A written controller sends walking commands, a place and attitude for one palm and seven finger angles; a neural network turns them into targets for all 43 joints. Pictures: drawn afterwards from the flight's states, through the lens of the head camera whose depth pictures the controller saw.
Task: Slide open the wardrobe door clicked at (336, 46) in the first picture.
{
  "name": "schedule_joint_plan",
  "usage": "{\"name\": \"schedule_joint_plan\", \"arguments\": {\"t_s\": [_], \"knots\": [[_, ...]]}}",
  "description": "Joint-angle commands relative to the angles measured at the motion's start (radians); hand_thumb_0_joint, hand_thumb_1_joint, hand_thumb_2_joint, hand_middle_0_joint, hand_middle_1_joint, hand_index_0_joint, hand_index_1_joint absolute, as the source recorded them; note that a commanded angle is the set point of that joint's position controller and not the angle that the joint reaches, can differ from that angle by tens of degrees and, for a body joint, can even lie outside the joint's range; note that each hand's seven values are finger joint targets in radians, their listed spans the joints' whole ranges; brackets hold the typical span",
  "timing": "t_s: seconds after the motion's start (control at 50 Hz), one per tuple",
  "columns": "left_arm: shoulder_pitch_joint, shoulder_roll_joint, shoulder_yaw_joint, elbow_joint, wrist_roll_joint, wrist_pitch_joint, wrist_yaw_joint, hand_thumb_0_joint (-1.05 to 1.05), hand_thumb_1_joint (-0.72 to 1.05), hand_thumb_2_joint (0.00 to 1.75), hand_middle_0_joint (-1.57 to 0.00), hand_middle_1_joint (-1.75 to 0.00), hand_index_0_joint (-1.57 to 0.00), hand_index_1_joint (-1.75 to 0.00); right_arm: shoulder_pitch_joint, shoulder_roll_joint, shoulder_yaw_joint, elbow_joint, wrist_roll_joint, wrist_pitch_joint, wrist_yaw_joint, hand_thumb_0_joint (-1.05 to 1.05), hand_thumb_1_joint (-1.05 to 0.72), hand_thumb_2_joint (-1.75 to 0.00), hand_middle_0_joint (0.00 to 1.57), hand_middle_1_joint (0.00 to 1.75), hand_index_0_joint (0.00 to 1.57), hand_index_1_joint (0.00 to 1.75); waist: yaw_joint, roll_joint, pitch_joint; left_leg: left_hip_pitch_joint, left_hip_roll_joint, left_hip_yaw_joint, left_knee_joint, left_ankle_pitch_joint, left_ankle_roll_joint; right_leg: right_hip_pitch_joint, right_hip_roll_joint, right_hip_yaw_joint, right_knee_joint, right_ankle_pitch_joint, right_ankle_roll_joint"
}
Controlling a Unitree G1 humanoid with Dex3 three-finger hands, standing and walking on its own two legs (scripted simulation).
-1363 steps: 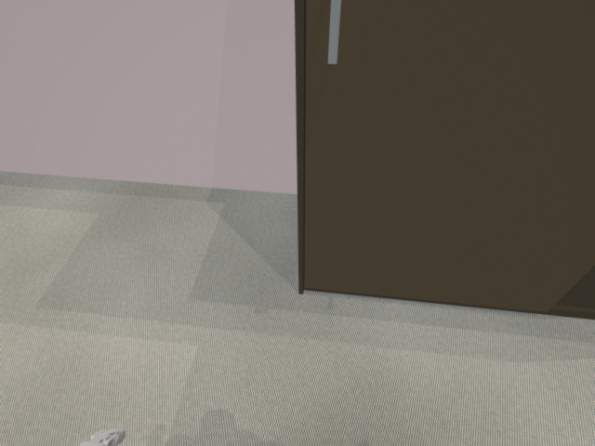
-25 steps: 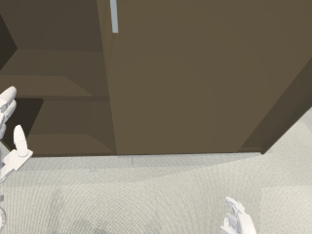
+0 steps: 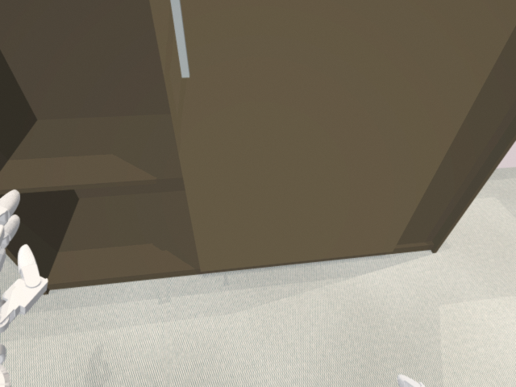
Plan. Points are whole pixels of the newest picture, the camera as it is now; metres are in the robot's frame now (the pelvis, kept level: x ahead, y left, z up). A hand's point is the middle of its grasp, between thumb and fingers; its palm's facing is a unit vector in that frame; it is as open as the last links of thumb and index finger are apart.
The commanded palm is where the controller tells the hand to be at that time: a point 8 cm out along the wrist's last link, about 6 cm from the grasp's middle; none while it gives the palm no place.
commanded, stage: stop stepping back and stand still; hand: left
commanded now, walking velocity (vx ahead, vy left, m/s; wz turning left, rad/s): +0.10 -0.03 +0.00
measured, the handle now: (180, 29) +0.73 +0.24 +0.27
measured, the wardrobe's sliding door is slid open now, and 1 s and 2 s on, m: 0.64 0.64 0.64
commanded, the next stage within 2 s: let the arm hang, fingers relaxed in 0.40 s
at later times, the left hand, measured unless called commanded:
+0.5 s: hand (51, 266) +0.22 +0.29 +0.13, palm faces +0.42 -0.78 -0.47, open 7.4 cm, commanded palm none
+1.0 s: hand out of the picture -0.02 +0.23 -0.17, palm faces +0.03 -0.97 -0.22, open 7.2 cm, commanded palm none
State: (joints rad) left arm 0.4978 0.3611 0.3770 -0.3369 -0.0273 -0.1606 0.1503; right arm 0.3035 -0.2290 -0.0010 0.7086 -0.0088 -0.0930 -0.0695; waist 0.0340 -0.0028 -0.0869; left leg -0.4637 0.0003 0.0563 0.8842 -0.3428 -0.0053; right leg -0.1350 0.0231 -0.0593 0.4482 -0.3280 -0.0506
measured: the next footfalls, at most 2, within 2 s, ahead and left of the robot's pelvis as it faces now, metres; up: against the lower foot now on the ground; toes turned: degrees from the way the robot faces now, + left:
left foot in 0.12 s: +0.07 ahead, +0.15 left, +0.00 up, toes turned +6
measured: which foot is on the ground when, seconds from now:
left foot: up 0.00-0.10, down 0.12-1.00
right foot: down 0.00-1.00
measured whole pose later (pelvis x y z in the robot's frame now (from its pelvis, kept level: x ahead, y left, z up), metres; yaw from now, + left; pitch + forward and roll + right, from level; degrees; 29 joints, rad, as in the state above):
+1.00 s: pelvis -0.01 +0.02 +0.00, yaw +4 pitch -1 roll -1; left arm 0.28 0.26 -0.02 1.03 0.01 0.03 -0.01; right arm 0.21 -0.27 0.01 1.01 -0.02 0.04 -0.01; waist 0.00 -0.01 0.06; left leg -0.30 0.03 0.03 0.50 -0.19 0.00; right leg -0.14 -0.01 -0.11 0.45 -0.30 -0.01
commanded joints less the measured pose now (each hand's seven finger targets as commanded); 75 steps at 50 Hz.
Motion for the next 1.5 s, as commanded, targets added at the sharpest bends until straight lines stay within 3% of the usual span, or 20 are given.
{"name": "schedule_joint_plan", "arguments": {"t_s": [0.0,0.06,0.1,0.12,0.16,0.2,0.24,0.3,0.34,0.46,0.48,0.5,0.56,0.66,0.76,0.8,0.9,1.0,1.2,1.48], "knots": [[-0.241,0.223,0.073,-0.298,0.027,-0.096,0.025,0.0,0.9,0.9,-0.2,-0.3,-0.2,-0.3,-0.184,-0.092,-0.03,-0.183,-0.006,-0.087,-0.023,0.0,-0.9,-0.9,0.2,0.3,0.2,0.3,-0.028,-0.08,0.116,0.032,0.055,0.015,-0.144,0.004,0.02,-0.103,-0.27,0.191,-0.149,0.136,-0.118],[-0.202,0.264,0.13,-0.383,0.015,-0.106,0.032,0.0,0.9,0.9,-0.2,-0.3,-0.2,-0.3,-0.167,-0.083,-0.031,-0.189,-0.014,-0.106,-0.031,0.0,-0.9,-0.9,0.2,0.3,0.2,0.3,-0.031,0.022,0.083,0.213,0.025,0.055,-0.375,0.152,0.021,-0.111,-0.199,0.116,-0.025,0.251,-0.058],[-0.136,0.267,0.162,-0.434,0.003,-0.116,0.031,0.0,0.9,0.9,-0.2,-0.3,-0.2,-0.3,-0.157,-0.112,-0.047,-0.214,-0.005,-0.106,-0.029,0.0,-0.9,-0.9,0.2,0.3,0.2,0.3,-0.026,0.224,0.004,0.38,0.153,-0.123,-0.432,0.461,0.071,-0.188,-0.08,0.043,0.179,0.252,0.033],[-0.096,0.279,0.183,-0.432,0.0,-0.122,0.032,0.0,0.9,0.9,-0.2,-0.3,-0.2,-0.3,-0.149,-0.116,-0.052,-0.229,0.0,-0.103,-0.025,0.0,-0.9,-0.9,0.2,0.3,0.2,0.3,-0.017,0.3,-0.03,0.44,0.237,-0.221,-0.441,0.593,0.105,-0.243,-0.034,0.013,0.247,0.065,0.06],[-0.063,0.269,0.193,-0.41,-0.01,-0.119,0.02,0.0,0.9,0.9,-0.2,-0.3,-0.2,-0.3,-0.137,-0.09,-0.037,-0.221,-0.015,-0.101,-0.009,0.0,-0.9,-0.9,0.2,0.3,0.2,0.3,-0.033,0.319,-0.003,0.363,0.272,-0.292,-0.483,0.727,0.132,-0.23,-0.01,0.014,0.258,-0.136,0.061],[-0.049,0.245,0.195,-0.35,-0.009,-0.109,0.014,0.0,0.9,0.9,-0.2,-0.3,-0.2,-0.3,-0.131,-0.102,-0.038,-0.218,-0.011,-0.1,0.002,0.0,-0.9,-0.9,0.2,0.3,0.2,0.3,-0.031,0.225,0.03,0.237,0.261,-0.211,-0.483,0.587,0.11,-0.112,-0.019,0.01,0.144,-0.087,0.06],[0.025,0.215,0.187,-0.303,-0.011,-0.102,0.011,0.0,0.9,0.9,-0.2,-0.3,-0.2,-0.3,-0.124,-0.104,-0.04,-0.228,0.007,-0.098,0.006,0.0,-0.9,-0.9,0.2,0.3,0.2,0.3,-0.031,0.136,-0.029,0.228,0.198,-0.104,-0.409,0.495,0.064,-0.018,-0.03,0.014,-0.004,0.168,0.061],[0.09,0.188,0.162,-0.247,-0.024,-0.081,0.01,0.0,0.9,0.9,-0.2,-0.3,-0.2,-0.3,-0.117,-0.095,-0.047,-0.235,0.016,-0.08,0.012,0.0,-0.9,-0.9,0.2,0.3,0.2,0.3,-0.049,-0.072,-0.093,0.187,0.09,-0.017,-0.286,0.325,0.012,0.017,-0.143,0.169,-0.02,0.473,0.01],[0.093,0.193,0.149,-0.233,-0.025,-0.07,0.013,0.0,0.9,0.9,-0.2,-0.3,-0.2,-0.3,-0.124,-0.09,-0.039,-0.232,0.018,-0.068,0.009,0.0,-0.9,-0.9,0.2,0.3,0.2,0.3,-0.055,-0.141,-0.108,0.169,0.065,-0.008,-0.262,0.321,0.007,0.051,-0.191,0.186,-0.006,0.668,-0.011],[-0.073,0.236,0.136,-0.334,-0.009,-0.076,0.019,0.0,0.9,0.9,-0.2,-0.3,-0.2,-0.3,-0.163,-0.09,-0.029,-0.239,0.01,-0.07,-0.027,0.0,-0.9,-0.9,0.2,0.3,0.2,0.3,-0.04,0.025,-0.073,0.294,0.103,-0.034,-0.373,0.528,0.032,-0.023,-0.105,0.077,0.025,0.532,0.054],[-0.078,0.067,-0.275,0.403,0.053,0.07,-0.112,0.0,0.9,0.9,-0.2,-0.3,-0.2,-0.3,-0.218,-0.291,-0.079,-0.059,0.014,-0.096,0.072,0.0,-0.9,-0.9,0.2,0.3,0.2,0.3,-0.072,0.071,0.016,0.225,0.129,-0.071,-0.258,0.693,0.041,-0.142,-0.18,0.009,0.175,0.611,0.037],[-0.086,0.061,-0.257,0.437,0.052,0.144,-0.134,0.0,0.9,0.9,-0.2,-0.3,-0.2,-0.3,-0.153,-0.269,-0.092,-0.054,0.011,-0.028,0.075,0.0,-0.9,-0.9,0.2,0.3,0.2,0.3,-0.059,0.082,-0.018,0.21,0.147,-0.081,-0.309,0.613,0.055,-0.129,-0.145,0.036,0.156,0.406,0.037],[-0.139,0.045,-0.278,0.558,0.053,0.159,-0.15,0.0,0.9,0.9,-0.2,-0.3,-0.2,-0.3,-0.176,-0.243,-0.062,-0.052,-0.003,0.023,0.07,0.0,-0.9,-0.9,0.2,0.3,0.2,0.3,-0.023,0.033,0.027,0.08,0.175,-0.15,-0.374,0.389,0.09,-0.111,-0.102,0.031,0.15,0.121,0.034],[-0.233,0.109,-0.3,0.85,0.056,0.143,-0.146,0.0,0.9,0.9,-0.2,-0.3,-0.2,-0.3,-0.174,-0.237,-0.05,0.007,-0.017,0.061,0.067,0.0,-0.9,-0.9,0.2,0.3,0.2,0.3,-0.035,-0.174,-0.039,0.165,0.091,-0.103,-0.306,0.438,0.046,-0.046,-0.191,0.097,0.073,0.394,-0.017],[-0.267,0.088,-0.337,1.059,0.043,0.157,-0.139,0.0,0.9,0.9,-0.2,-0.3,-0.2,-0.3,-0.182,-0.22,-0.032,0.095,-0.019,0.084,0.064,0.0,-0.9,-0.9,0.2,0.3,0.2,0.3,-0.04,0.105,-0.025,0.221,0.111,-0.126,-0.405,0.39,0.049,-0.031,-0.15,0.081,0.021,0.203,0.016],[-0.258,0.078,-0.344,1.133,0.042,0.156,-0.14,0.0,0.9,0.9,-0.2,-0.3,-0.2,-0.3,-0.184,-0.202,-0.029,0.131,-0.015,0.09,0.06,0.0,-0.9,-0.9,0.2,0.3,0.2,0.3,-0.04,0.134,-0.004,0.218,0.103,-0.124,-0.419,0.319,0.042,-0.026,-0.152,0.096,-0.027,0.163,0.011],[-0.272,0.076,-0.344,1.256,0.041,0.153,-0.144,0.0,0.9,0.9,-0.2,-0.3,-0.2,-0.3,-0.159,-0.198,-0.034,0.21,-0.012,0.1,0.053,0.0,-0.9,-0.9,0.2,0.3,0.2,0.3,-0.048,0.147,0.06,0.235,0.105,-0.129,-0.461,0.174,0.035,-0.067,-0.154,0.106,-0.121,0.04,-0.002],[-0.292,0.083,-0.346,1.337,0.041,0.148,-0.145,0.0,0.9,0.9,-0.2,-0.3,-0.2,-0.3,-0.135,-0.218,-0.042,0.269,-0.009,0.1,0.05,0.0,-0.9,-0.9,0.2,0.3,0.2,0.3,-0.052,0.02,0.117,0.257,0.112,-0.129,-0.496,0.125,0.035,-0.107,-0.154,0.101,-0.177,-0.032,-0.005],[-0.314,0.106,-0.344,1.406,0.04,0.139,-0.142,0.0,0.9,0.9,-0.2,-0.3,-0.2,-0.3,-0.151,-0.243,-0.043,0.34,-0.008,0.081,0.052,0.0,-0.9,-0.9,0.2,0.3,0.2,0.3,-0.038,-0.034,0.098,0.285,0.133,-0.142,-0.572,0.21,0.048,-0.048,-0.147,0.077,-0.159,0.072,0.013],[-0.374,0.139,-0.341,1.406,0.041,0.132,-0.142,0.0,0.9,0.9,-0.2,-0.3,-0.2,-0.3,-0.208,-0.264,-0.038,0.366,-0.007,0.069,0.056,0.0,-0.9,-0.9,0.2,0.3,0.2,0.3,-0.039,0.017,0.083,0.321,0.134,-0.132,-0.597,0.307,0.041,-0.004,-0.159,0.086,-0.178,0.145,0.022]]}}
